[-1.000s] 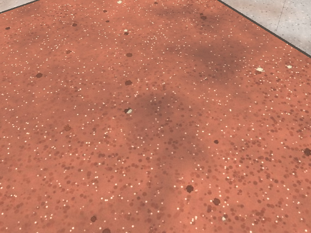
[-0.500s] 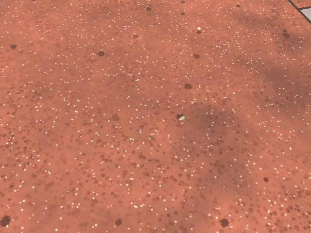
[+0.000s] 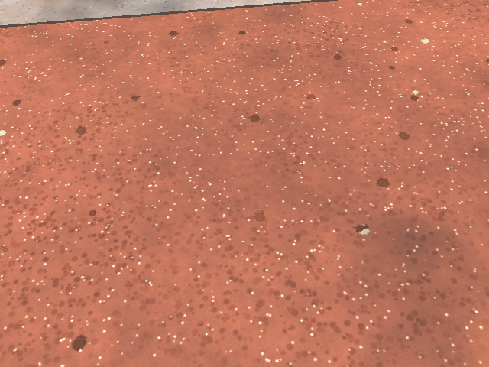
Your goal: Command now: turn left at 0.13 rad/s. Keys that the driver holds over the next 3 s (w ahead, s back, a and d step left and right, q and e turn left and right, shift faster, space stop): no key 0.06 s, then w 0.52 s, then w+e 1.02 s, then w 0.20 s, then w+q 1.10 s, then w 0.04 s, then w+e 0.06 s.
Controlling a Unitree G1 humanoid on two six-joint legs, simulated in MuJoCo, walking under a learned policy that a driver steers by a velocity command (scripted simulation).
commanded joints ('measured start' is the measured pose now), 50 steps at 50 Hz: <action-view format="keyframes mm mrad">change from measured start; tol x32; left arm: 1 -15 178 38 -44 -13 1 1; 50 127 107 39 -31 -33 -21 -6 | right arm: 1 -6 -47 -6 -53 7 -19 4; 50 -1 -76 -19 68 -20 -192 38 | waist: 1 -7 -219 -96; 10 -55 220 97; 17 98 -270 -24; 34 49 -115 95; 40 -90 345 -462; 50 -2 33 17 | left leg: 1 95 -4 85 -322 151 11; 4 365 141 -68 -367 569 109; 8 134 200 -256 -533 -295 248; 14 14 206 -228 -524 -126 244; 20 -524 78 -8 354 5 134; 35 -186 53 75 -251 421 106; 38 298 38 93 -257 367 173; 40 764 448 -632 -435 -38 350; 50 182 288 40 -670 360 287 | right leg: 1 127 -179 173 -69 426 -179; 8 -149 52 -96 188 -200 27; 15 180 26 -60 1 0 -73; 19 339 -372 617 -313 -394 -291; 33 200 -224 121 -345 215 -181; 38 137 -159 75 96 564 -94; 40 -345 58 83 721 -350 -21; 41 -436 0 135 819 -302 -22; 50 -418 -151 102 617 68 9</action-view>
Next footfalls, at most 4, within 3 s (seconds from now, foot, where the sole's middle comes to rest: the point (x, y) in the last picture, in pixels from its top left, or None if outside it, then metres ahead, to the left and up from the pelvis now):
0.06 left None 0.02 0.14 -0.78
0.76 left None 0.40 0.15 -0.78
1.30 right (327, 313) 0.63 -0.15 -0.78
1.80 left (306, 213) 0.98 -0.12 -0.78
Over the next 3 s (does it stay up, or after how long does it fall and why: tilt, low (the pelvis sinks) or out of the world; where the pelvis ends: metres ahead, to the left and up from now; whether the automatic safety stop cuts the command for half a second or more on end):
stays up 1.36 -0.32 0.00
